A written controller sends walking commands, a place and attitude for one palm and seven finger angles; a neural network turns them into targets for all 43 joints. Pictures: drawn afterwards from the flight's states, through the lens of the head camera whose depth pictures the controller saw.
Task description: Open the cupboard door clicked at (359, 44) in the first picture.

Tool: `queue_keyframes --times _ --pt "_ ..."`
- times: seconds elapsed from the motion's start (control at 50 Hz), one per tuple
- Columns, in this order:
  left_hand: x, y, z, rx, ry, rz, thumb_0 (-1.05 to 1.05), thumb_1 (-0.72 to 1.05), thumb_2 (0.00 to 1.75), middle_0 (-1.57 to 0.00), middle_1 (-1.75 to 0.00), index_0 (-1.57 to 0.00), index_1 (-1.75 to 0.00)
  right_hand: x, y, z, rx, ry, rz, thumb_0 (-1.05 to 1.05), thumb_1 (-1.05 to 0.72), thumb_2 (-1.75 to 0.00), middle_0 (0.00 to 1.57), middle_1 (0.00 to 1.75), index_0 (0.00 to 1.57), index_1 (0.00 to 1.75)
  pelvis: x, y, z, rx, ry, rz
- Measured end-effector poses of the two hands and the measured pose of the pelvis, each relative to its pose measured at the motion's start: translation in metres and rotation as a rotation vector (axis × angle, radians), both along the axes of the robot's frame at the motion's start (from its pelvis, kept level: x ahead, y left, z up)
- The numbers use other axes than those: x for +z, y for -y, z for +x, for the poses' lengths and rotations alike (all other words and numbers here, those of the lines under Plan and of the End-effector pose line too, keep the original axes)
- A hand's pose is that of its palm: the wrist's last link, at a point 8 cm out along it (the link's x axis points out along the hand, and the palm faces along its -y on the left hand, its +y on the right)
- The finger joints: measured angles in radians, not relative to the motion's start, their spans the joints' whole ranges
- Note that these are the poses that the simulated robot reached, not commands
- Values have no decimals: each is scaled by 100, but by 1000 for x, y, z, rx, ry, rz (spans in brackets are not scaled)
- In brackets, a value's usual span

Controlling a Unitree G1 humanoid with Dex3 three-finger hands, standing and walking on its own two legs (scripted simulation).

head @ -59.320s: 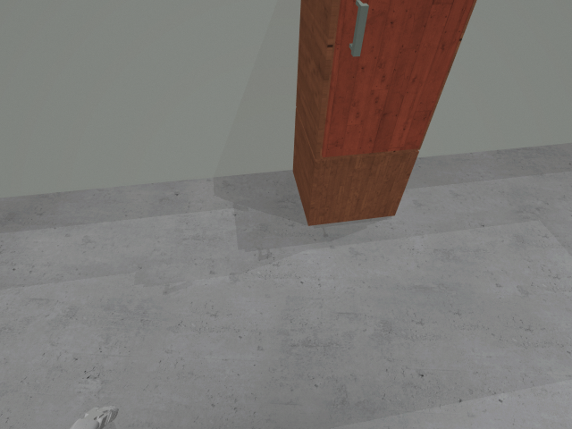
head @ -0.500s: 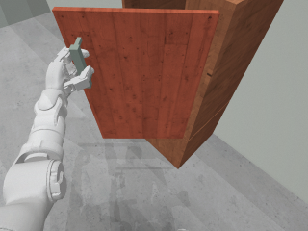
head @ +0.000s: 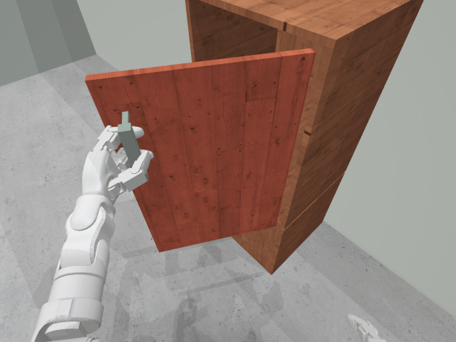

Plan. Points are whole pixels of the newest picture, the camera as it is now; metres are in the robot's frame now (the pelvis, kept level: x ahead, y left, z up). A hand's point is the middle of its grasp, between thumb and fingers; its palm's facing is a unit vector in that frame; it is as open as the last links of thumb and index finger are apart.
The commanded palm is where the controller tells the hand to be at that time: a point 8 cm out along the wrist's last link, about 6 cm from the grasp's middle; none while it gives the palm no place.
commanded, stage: pull the door open along its arc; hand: left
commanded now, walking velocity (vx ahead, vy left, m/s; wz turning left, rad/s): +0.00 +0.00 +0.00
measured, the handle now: (134, 148) +0.43 +0.19 +0.13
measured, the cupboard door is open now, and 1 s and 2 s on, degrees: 61 87 85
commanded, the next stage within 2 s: open thumb and fingers to let go in 0.66 s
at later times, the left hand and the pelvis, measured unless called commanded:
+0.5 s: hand (173, 215) +0.28 +0.09 +0.13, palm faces +0.41 -0.91 +0.03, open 6.7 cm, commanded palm +0.21 +0.12 +0.13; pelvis +0.01 -0.03 +0.00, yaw +4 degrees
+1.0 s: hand (181, 233) +0.25 +0.07 +0.14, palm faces +0.39 -0.92 +0.02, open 7.6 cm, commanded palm +0.20 +0.10 +0.13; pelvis -0.02 -0.02 +0.00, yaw +5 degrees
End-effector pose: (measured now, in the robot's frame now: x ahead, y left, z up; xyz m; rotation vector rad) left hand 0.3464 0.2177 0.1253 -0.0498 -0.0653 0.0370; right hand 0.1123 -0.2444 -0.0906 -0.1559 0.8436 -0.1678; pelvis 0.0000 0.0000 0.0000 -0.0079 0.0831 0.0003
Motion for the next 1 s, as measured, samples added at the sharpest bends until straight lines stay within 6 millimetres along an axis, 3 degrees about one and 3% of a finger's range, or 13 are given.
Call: queue_keyframes --times 0.16,0.3,0.5,0.7,0.88,1.0 --pt "2 33 -45 237 -32 -57 2 65 76 -31 -127 -30 -126 20 -22 65 116 149 44 1 -91 -90 20 30 20 30 3 8 0 17 33 7" --pt "7 59 -77 365 -80 -26 3 65 76 -30 -124 -29 -129 26 -36 91 187 164 66 1 -91 -90 20 30 20 30 5 17 4 42 72 7" --pt "8 87 -111 384 -83 -3 3 64 75 -29 -127 -28 -131 19 -29 90 208 101 57 1 -90 -90 20 30 20 30 5 26 9 62 113 6" --pt "8 113 -144 276 -74 25 3 62 70 -29 -129 -28 -131 14 -24 82 197 107 87 1 -91 -90 20 30 20 30 1 27 6 63 127 5" --pt "8 110 -141 335 -66 34 2 57 76 -33 -129 -31 -130 14 -35 83 248 111 65 1 -91 -90 20 30 20 30 1 27 -9 81 147 5" --pt "10 102 -141 362 -62 17 2 43 71 -35 -129 -35 -130 21 -46 81 263 130 68 1 -91 -90 20 30 20 30 3 24 -16 83 154 7"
